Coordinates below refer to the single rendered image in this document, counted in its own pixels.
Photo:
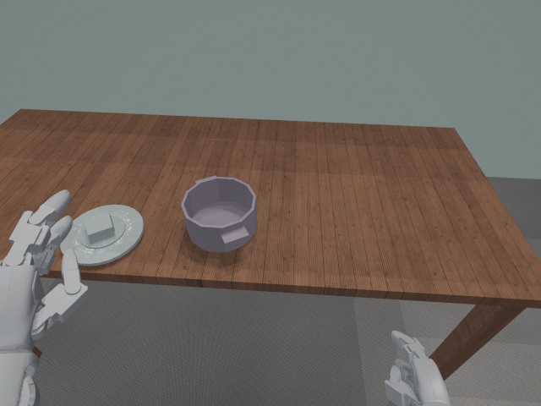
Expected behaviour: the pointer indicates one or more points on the pot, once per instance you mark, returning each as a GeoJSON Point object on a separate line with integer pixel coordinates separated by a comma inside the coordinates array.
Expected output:
{"type": "Point", "coordinates": [220, 213]}

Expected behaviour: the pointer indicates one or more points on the robot left forearm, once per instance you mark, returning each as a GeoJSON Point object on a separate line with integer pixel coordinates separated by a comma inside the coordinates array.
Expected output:
{"type": "Point", "coordinates": [17, 367]}

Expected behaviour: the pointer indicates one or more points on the knob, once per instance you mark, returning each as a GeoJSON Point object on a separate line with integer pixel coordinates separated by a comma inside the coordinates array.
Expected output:
{"type": "Point", "coordinates": [99, 225]}

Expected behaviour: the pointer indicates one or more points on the table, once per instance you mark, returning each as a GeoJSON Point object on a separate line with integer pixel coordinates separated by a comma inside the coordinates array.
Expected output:
{"type": "Point", "coordinates": [343, 209]}

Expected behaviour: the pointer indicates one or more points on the left robot hand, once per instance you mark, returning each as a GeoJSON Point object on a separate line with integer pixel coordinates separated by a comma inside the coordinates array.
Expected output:
{"type": "Point", "coordinates": [34, 240]}

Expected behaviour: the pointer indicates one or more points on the right robot hand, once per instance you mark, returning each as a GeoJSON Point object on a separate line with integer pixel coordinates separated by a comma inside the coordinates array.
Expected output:
{"type": "Point", "coordinates": [423, 381]}

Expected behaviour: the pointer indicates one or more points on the lid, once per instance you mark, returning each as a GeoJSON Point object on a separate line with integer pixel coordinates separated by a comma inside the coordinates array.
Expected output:
{"type": "Point", "coordinates": [129, 228]}

